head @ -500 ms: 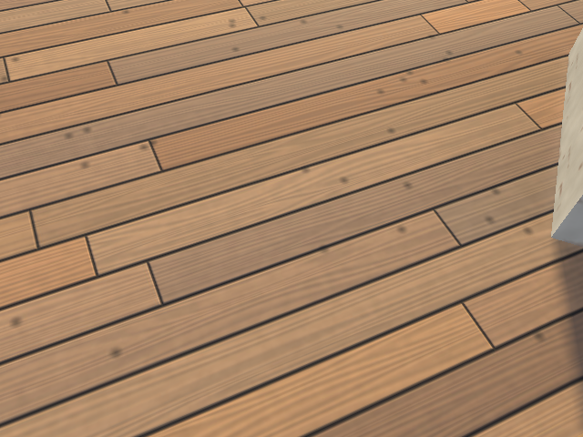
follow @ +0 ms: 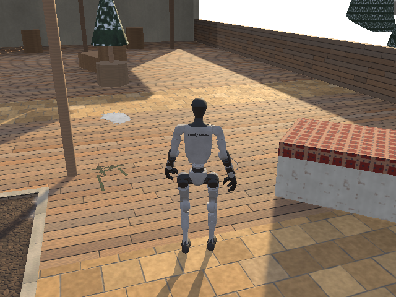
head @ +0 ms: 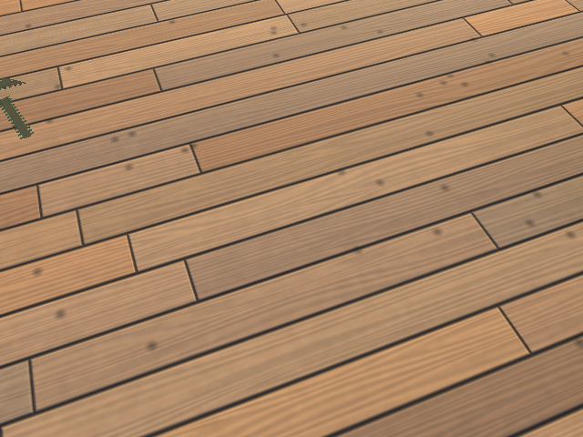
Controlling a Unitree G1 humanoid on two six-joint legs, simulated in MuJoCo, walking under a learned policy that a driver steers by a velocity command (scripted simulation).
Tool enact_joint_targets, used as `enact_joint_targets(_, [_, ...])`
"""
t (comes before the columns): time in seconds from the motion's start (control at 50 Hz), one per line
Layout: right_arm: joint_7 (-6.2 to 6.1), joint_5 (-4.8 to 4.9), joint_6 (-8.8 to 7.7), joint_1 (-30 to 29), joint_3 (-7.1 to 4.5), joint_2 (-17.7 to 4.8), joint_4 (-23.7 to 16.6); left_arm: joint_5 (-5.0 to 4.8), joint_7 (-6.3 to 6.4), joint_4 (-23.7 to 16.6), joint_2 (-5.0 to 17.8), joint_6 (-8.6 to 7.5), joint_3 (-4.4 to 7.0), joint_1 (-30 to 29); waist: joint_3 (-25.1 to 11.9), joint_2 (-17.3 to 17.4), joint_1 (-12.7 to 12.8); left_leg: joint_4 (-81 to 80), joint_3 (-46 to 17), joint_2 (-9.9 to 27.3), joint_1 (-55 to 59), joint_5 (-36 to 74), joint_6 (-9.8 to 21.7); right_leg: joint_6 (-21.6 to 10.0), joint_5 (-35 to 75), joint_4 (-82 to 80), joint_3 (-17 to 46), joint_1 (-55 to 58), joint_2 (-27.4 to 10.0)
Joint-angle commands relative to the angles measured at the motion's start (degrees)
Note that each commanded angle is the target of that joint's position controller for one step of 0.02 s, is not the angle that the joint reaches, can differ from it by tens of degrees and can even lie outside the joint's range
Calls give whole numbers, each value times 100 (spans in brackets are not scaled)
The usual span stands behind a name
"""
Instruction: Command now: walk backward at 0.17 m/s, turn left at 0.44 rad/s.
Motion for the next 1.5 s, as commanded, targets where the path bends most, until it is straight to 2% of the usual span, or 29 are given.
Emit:
enact_joint_targets(0.02, [58, 42, -23, 369, -55, -305, -351, 32, -12, -105, 889, 0, 262, 273, -1079, -1203, 193, -887, 33, 121, 133, 45, 130, -1092, 2894, -317, 1058, 1215, -1523])
enact_joint_targets(0.06, [108, 42, -84, 689, -41, -266, -272, -36, -35, -59, 1031, 68, 327, 142, -1043, -970, -57, -2139, 285, 24, 723, 943, 298, -764, 2270, 10, 774, 849, -1364])
enact_joint_targets(0.08, [121, -40, -141, 603, -65, -435, -304, -58, -65, 14, 1061, 87, 368, 328, -772, -414, -28, -2993, -155, 97, 950, 1605, 406, -344, 847, 395, 497, 244, -1082])
enact_joint_targets(0.1, [81, -131, -212, 500, -194, -1114, -469, -32, -124, -86, 761, 130, 325, 597, -627, 1353, 154, -3756, -2314, 1567, 1232, 2667, 733, 184, -1555, 1807, -114, -1053, -238])
enact_joint_targets(0.12, [43, -184, -200, 629, -386, -1880, -547, 13, -61, -441, 643, 234, 263, -181, -380, 2059, -275, -3946, -3343, 2569, 401, 4465, 1640, 289, -2953, 2914, 477, -1598, 469])
enact_joint_targets(0.14, [-8, -210, -185, 438, -347, -1586, -564, 4, -68, -463, 674, 279, 254, -419, -314, 1173, -140, -3965, -2959, 2236, 139, 3788, 1680, 238, -2470, 3592, 975, -1401, 290])
enact_joint_targets(0.18, [-78, -131, -141, -503, -225, -1118, -738, -83, -145, -179, 826, 179, 339, 13, -175, 546, 351, -3785, -2075, 1289, 203, 2555, 1176, 156, -1318, 3785, 1048, -1379, 323])
enact_joint_targets(0.22, [-82, -15, -171, -571, -178, -872, -829, 34, -211, -7, 893, 101, 386, 370, -557, 625, 317, -3644, -1890, 1020, 820, 2830, 1142, 225, -974, 3984, 973, -1419, 420])
enact_joint_targets(0.26, [-58, 26, -218, -279, -188, -843, -766, 7, -233, -54, 778, 73, 360, 361, -668, 534, 181, -3609, -2024, 1034, 1314, 2775, 1189, 300, -930, 3838, 1005, -1597, 434])
enact_joint_targets(0.4, [-35, -51, -186, 39, -258, -1019, -717, -62, -160, -243, 826, 60, 307, 311, -570, 815, -97, -3871, -2868, 1022, 1517, 1290, 1305, 363, -1408, 2021, 1068, -1179, 562])
enact_joint_targets(0.48, [45, -94, -165, -224, -302, -1131, -773, -109, -127, -248, 861, -31, 284, 627, -634, 767, 36, -3959, -3190, 888, 953, 1191, 1244, 181, -1618, 1267, 1082, -318, 755])
enact_joint_targets(0.56, [86, -33, -162, -727, -313, -1057, -832, -146, -12, -50, 867, -137, 280, 1515, -690, 828, 491, -4019, -3228, 432, 84, 659, 676, -138, -921, -654, 989, 1197, 918])
enact_joint_targets(0.58, [60, 11, -193, -737, -287, -930, -867, -101, 58, -18, 1089, -167, 333, 1682, -652, 572, 537, -3733, -2905, 42, -413, 191, 298, -245, -906, -1380, 1281, 1722, 533])
enact_joint_targets(0.6, [30, 53, -209, -264, -230, -600, -814, -76, 115, -175, 1576, -172, 425, 1464, -813, -664, 270, -2155, -2064, -543, -845, -263, 74, -520, -2008, -1874, 2778, 1924, -910])
enact_joint_targets(0.62, [-27, -59, -232, -422, -310, -831, -809, 39, 61, -477, 1883, -180, 450, 574, -239, -1297, 222, -768, -971, -1136, -1513, -64, -7, -1033, -2091, -2292, 3804, 744, -1826])
enact_joint_targets(0.64, [-22, -198, -234, -589, -385, -1154, -792, 69, 0, -476, 1483, -193, 373, 476, -161, -688, 129, 280, -1053, -581, -1056, 232, -31, -1207, -1425, -2091, 3275, 96, -1757])
enact_joint_targets(0.68, [97, -186, -186, -58, -354, -966, -535, 42, -59, -621, 970, -239, 216, -43, -288, -662, -230, 1303, -963, -617, -786, 764, 23, -883, -255, -1715, 2053, 1, -976])
enact_joint_targets(0.8, [205, -106, -105, -552, -163, -634, -636, -9, -65, -349, 1112, -276, 275, 1122, -401, -813, 481, 461, -688, -367, -1405, 491, -239, -1123, 1524, -1091, 1639, 1735, -1008])
enact_joint_targets(0.94, [50, 21, -166, -302, 28, -415, -528, -25, -249, -145, 1289, -202, 322, 955, -646, -1153, 263, -2550, 45, -347, 592, 826, 60, -927, 2761, -314, 1276, 1258, -925])
enact_joint_targets(0.98, [-32, -141, -315, -89, 45, -640, -434, -62, -261, -83, 1053, -211, 257, 1119, -877, -468, 162, -3992, -790, 281, 1989, 2349, 225, -310, 1707, 201, 1021, 408, -680])
enact_joint_targets(1.0, [-53, -152, -378, -207, -37, -1252, -552, -46, -311, -322, 536, -242, 110, 1256, -972, 1031, 398, -3818, -2451, 1758, 2417, 4183, 692, 99, -695, 785, 476, -521, 20])
enact_joint_targets(1.02, [-78, -79, -438, -139, 44, -918, -433, -79, -218, -239, 687, -136, 120, 826, -900, 1019, 15, -3638, -2370, 2051, 1564, 4653, 1327, 133, -2185, 1081, 749, -139, 86])
enact_joint_targets(1.06, [-97, -107, -497, -536, 201, -530, -400, -113, -233, -127, 773, -35, 159, 772, -504, 689, 199, -3764, -1892, 1582, 1379, 4007, 1285, 131, -1933, 1392, 934, -228, 95])
enact_joint_targets(1.14, [-177, -75, -519, -572, 253, -528, -218, -36, -263, 250, 731, -14, 165, 1168, -629, 739, 303, -3573, -1263, 1085, 1509, 4674, 1044, 262, -1413, 1379, 815, 8, 221])
enact_joint_targets(1.24, [-195, -91, -493, -635, 270, -514, 37, -90, -169, 478, 595, -19, 94, 1084, -502, 711, 239, -3491, -1396, 1017, 1203, 3587, 1050, 270, -1016, 183, 704, 509, 278])
enact_joint_targets(1.3, [-189, -48, -516, -603, 292, -417, 176, 18, -120, 692, 733, -161, 67, 1288, -593, 261, 326, -3434, -1418, 773, 557, 2377, 597, 162, 704, -939, 1239, 1634, -221])
enact_joint_targets(1.32, [-156, -44, -516, -349, 262, -403, 257, -10, -138, 729, 1020, -206, 113, 1133, -416, -158, 37, -3570, -1185, 429, 554, 2010, 521, 45, 1067, -726, 1433, 1404, -412])
enact_joint_targets(1.34, [-156, -47, -494, -388, 270, -367, 408, -79, -188, 811, 898, -225, 104, 1013, -303, -393, 118, -3653, -1033, 303, 915, 1940, 477, -19, 728, -734, 1374, 935, -336])
enact_joint_targets(1.5, [-187, -42, -499, -366, 254, -355, 1006, -66, -137, 1265, 624, -291, 8, 1112, -294, -227, 224, -3556, -984, 380, 1117, 2233, 406, -27, 352, -1023, 1323, 968, -234])
Keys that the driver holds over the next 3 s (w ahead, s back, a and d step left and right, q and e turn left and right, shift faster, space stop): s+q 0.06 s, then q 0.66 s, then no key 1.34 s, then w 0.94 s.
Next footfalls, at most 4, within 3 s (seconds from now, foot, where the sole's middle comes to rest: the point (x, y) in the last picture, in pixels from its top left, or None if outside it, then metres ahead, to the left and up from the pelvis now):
0.08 left None -0.02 0.11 -0.77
0.58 right None -0.06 -0.08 -0.77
0.98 left None -0.18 0.10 -0.77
1.30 right None -0.07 -0.09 -0.77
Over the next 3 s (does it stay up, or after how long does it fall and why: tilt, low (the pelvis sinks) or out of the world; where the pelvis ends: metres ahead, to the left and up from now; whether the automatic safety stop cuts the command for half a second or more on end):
stays up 0.17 0.18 0.01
